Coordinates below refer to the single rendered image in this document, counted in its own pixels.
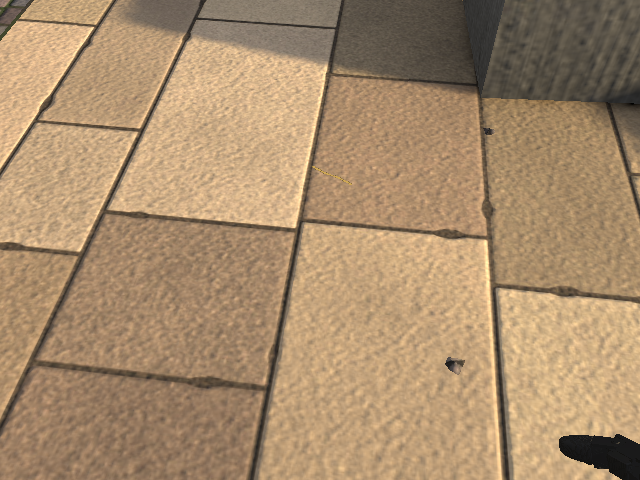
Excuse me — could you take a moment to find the robot right hand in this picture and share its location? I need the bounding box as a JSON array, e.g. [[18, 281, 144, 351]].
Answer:
[[559, 434, 640, 480]]

